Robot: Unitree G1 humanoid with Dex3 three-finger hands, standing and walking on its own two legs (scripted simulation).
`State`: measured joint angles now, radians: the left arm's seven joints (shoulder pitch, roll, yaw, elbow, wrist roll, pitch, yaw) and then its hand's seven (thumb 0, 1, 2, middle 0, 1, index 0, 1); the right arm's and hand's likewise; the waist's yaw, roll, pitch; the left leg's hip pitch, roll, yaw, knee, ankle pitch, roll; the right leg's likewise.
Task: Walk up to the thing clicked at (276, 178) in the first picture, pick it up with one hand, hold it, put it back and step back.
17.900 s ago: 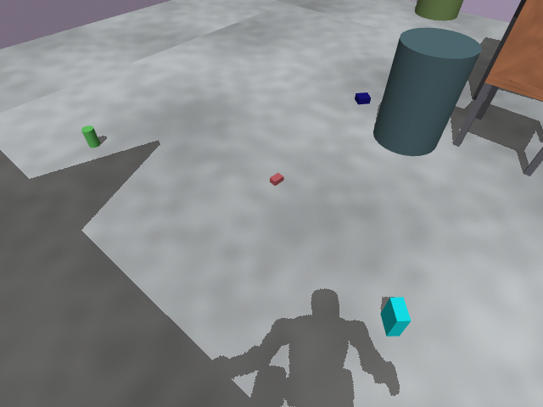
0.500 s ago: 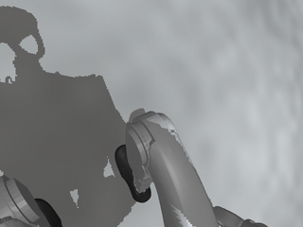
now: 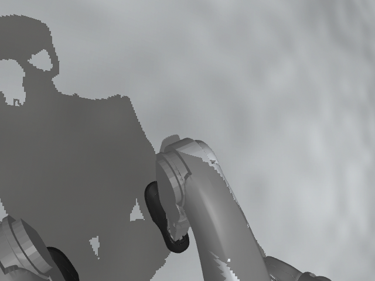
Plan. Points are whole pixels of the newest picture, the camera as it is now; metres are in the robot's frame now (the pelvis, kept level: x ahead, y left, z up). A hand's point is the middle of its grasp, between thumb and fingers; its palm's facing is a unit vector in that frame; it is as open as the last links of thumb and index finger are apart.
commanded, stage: settle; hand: left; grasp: from above
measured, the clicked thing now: out of the picture +0.46 +0.29 -0.28
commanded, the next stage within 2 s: lift in 1.08 s
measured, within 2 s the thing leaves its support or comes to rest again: leaves its support in 0.42 s
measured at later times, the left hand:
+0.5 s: hand out of the picture +0.46 +0.29 -0.22, palm faces +0.02 -0.48 -0.88, open 7.4 cm
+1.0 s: hand out of the picture +0.46 +0.30 -0.14, palm faces -0.05 -0.42 -0.90, open 7.3 cm
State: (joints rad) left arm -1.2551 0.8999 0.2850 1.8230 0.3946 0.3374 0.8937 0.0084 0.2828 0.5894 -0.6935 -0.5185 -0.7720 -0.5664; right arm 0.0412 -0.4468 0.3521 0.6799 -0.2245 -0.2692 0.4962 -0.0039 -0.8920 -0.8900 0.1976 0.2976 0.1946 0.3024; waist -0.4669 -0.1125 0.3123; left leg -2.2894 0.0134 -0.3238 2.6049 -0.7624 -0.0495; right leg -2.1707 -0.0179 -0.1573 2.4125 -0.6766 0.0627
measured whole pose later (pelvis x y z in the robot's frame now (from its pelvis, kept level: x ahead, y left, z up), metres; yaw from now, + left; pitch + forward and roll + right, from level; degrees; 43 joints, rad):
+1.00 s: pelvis -0.01 -0.01 +0.04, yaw +1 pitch +30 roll -10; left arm -1.31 0.80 0.36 1.71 0.59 0.49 0.78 0.02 0.32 0.37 -0.85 -0.34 -0.92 -0.38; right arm 0.15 -0.38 0.16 0.86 -0.18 -0.27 0.48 0.00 -0.88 -0.88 0.20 0.30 0.19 0.30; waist -0.38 -0.01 0.15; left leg -2.28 0.06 -0.23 2.42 -0.70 -0.04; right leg -2.21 -0.01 -0.11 2.27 -0.61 0.04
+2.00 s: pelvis +0.00 -0.02 +0.17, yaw +9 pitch +33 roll -1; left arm -0.91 0.37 0.14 1.23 0.55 0.68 0.51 0.00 0.28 0.46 -0.83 -0.40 -0.90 -0.43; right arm 0.14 -0.31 -0.02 0.89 -0.05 -0.18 0.22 0.00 -0.90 -0.89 0.20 0.30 0.20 0.30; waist -0.16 0.08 -0.22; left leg -1.89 0.09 -0.06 1.96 -0.66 -0.05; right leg -1.90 -0.03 -0.01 1.93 -0.61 0.00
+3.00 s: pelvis +0.07 -0.02 +0.43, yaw +11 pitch +14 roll +0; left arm -0.67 0.16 -0.03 1.16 0.49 0.85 0.50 0.03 0.39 0.37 -0.88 -0.49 -0.84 -0.45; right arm 0.22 -0.27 0.00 0.91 0.01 -0.16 0.07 0.00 -0.90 -0.89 0.20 0.30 0.20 0.30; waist -0.07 0.03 -0.16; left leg -0.73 0.08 0.01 0.90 -0.40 -0.05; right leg -0.74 -0.03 -0.04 0.89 -0.39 0.00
